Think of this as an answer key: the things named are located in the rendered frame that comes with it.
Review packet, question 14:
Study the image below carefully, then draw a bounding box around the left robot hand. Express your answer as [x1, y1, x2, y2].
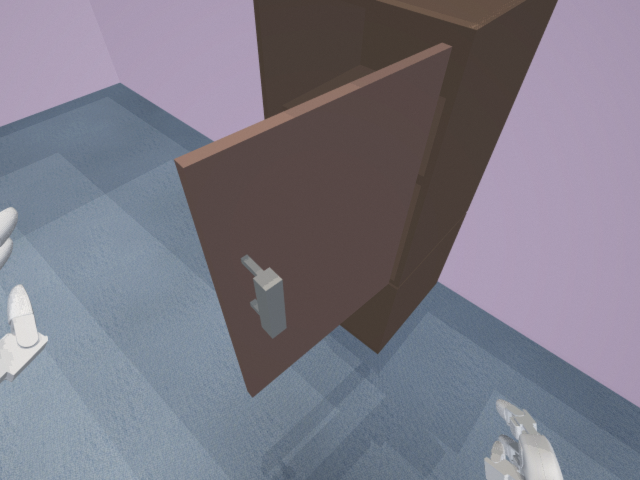
[0, 207, 48, 383]

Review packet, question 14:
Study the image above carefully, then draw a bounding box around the handle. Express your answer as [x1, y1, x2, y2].
[241, 255, 287, 339]

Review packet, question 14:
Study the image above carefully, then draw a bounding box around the cupboard door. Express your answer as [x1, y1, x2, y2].
[174, 43, 452, 398]

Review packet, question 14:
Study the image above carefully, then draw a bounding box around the right robot hand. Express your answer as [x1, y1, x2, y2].
[484, 399, 563, 480]

